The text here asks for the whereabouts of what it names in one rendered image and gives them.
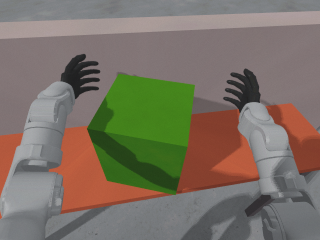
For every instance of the left robot forearm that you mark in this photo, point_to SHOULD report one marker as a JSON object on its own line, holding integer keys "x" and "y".
{"x": 40, "y": 148}

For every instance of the carton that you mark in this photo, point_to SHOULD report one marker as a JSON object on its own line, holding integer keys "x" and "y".
{"x": 141, "y": 130}

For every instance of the left robot hand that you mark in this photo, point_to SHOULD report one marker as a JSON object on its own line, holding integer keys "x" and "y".
{"x": 73, "y": 73}

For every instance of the robot right upper arm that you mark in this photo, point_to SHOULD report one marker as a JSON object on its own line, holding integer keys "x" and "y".
{"x": 290, "y": 221}

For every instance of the right robot forearm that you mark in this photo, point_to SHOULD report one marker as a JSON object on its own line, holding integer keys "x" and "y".
{"x": 277, "y": 169}

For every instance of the table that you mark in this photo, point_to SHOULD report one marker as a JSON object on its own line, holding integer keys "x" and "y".
{"x": 217, "y": 155}

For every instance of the right robot hand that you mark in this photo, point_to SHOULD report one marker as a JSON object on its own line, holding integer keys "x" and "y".
{"x": 250, "y": 89}

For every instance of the robot left upper arm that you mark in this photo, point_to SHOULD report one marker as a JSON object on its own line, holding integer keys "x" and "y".
{"x": 31, "y": 199}

